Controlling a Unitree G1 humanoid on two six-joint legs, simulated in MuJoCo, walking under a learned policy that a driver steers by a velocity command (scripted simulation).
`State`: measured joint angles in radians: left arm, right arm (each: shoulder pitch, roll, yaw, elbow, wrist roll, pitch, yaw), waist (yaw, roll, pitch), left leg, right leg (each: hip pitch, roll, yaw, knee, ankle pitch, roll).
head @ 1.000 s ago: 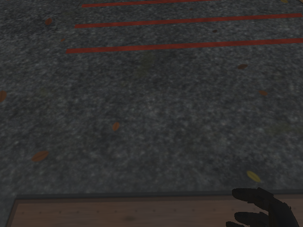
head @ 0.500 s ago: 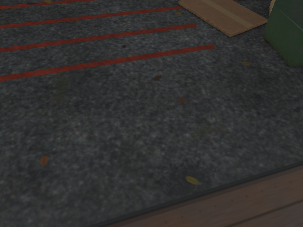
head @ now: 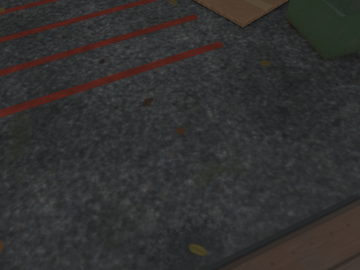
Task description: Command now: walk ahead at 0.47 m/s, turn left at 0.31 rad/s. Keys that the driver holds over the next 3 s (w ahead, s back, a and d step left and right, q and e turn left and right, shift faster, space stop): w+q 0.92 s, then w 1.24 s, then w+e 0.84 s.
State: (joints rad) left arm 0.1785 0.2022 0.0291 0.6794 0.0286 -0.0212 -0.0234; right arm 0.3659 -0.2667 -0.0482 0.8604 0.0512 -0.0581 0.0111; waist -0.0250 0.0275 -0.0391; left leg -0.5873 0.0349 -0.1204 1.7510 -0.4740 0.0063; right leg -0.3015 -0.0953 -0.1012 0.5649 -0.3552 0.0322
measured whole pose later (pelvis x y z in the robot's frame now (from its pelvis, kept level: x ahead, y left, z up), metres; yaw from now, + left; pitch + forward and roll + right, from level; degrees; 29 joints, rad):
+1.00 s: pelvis +0.59 +0.07 +0.16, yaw +35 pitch +3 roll -2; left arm 0.37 0.26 0.07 0.82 0.01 -0.11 0.00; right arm 0.14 -0.29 -0.06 0.61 0.02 -0.04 0.00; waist 0.07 0.05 -0.01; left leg -0.76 0.08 -0.10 1.13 -0.18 0.01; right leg -0.13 0.05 -0.11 0.31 -0.23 -0.05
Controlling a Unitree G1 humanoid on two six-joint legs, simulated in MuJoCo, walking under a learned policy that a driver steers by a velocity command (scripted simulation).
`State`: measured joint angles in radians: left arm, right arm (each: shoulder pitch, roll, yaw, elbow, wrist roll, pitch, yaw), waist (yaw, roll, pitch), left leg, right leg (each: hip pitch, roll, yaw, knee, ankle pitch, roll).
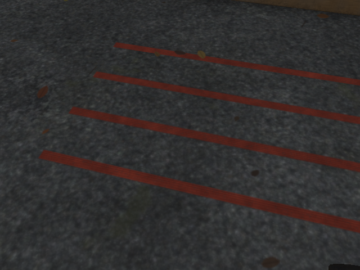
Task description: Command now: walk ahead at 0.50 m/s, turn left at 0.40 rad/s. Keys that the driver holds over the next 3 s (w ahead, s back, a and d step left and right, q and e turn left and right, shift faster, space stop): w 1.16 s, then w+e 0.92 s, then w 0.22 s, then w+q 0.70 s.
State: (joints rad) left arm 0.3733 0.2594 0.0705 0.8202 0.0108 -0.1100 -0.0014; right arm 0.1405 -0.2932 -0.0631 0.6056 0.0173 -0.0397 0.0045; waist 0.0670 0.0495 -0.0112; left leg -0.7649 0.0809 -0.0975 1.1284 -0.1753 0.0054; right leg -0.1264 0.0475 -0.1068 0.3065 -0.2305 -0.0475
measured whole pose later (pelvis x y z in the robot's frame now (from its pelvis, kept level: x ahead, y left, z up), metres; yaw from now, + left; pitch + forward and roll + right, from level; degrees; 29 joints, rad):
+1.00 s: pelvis +0.54 -0.01 +0.00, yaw +3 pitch +3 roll +0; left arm 0.36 0.24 0.04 0.84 0.00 -0.09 -0.02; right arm 0.18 -0.27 -0.06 0.72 0.00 -0.06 -0.01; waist 0.05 0.04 -0.02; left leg -0.70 0.11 -0.05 0.98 -0.12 0.00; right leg -0.18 0.06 -0.04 0.30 -0.18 -0.07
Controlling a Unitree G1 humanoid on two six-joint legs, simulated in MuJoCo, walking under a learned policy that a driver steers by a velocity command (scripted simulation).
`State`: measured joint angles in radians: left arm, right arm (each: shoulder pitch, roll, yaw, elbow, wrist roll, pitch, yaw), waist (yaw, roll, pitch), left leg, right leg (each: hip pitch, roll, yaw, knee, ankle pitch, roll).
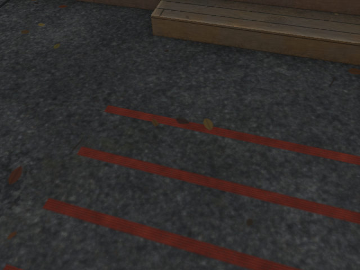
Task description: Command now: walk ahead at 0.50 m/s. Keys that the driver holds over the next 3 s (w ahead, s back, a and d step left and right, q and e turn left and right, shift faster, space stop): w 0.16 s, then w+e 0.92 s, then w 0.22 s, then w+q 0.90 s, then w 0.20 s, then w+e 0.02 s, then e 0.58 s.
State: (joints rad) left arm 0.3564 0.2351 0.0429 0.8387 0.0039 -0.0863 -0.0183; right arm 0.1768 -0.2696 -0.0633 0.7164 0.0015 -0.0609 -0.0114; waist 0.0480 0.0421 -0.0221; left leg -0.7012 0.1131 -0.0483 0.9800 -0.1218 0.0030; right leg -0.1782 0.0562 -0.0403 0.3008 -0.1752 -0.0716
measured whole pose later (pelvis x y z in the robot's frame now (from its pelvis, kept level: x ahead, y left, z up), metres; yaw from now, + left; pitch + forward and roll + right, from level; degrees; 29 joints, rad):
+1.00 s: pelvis +0.51 -0.06 -0.01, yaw -25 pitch +2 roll +0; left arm 0.29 0.26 0.08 0.72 -0.01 -0.04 -0.02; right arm 0.13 -0.29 -0.07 0.75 0.00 -0.11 -0.01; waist 0.03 0.02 0.05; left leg -0.57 0.10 -0.05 1.12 -0.31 -0.02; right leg -0.28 0.10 0.03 0.42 -0.17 -0.10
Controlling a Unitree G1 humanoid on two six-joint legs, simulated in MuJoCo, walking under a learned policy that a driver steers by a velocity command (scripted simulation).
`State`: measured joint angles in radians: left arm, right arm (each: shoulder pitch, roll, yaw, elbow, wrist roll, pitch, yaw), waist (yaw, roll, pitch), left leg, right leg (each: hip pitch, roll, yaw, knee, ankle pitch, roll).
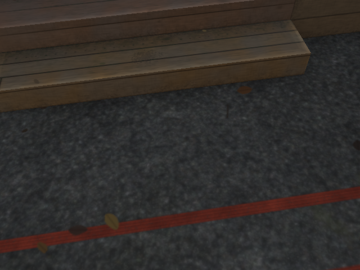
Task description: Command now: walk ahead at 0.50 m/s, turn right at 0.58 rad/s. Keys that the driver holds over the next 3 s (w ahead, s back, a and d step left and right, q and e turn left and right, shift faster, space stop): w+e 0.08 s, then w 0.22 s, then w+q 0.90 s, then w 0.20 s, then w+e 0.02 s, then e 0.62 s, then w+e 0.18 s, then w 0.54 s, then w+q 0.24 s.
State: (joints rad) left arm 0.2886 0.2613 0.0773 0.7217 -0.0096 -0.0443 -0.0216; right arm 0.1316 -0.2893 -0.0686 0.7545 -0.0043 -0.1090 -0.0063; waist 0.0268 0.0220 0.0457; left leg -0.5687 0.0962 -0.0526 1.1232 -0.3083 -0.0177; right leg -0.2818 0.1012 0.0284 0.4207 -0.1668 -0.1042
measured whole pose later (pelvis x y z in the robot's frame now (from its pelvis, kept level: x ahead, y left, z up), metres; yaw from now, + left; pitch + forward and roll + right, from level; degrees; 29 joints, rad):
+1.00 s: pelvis +0.53 +0.00 +0.00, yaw +11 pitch +2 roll -2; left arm 0.28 0.25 0.07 0.76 0.01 -0.09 0.00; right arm 0.24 -0.33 -0.08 0.70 0.02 -0.02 0.00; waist 0.03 0.06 0.00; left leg -0.63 0.07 -0.06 1.09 -0.27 -0.01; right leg -0.16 0.02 -0.07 0.33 -0.20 -0.02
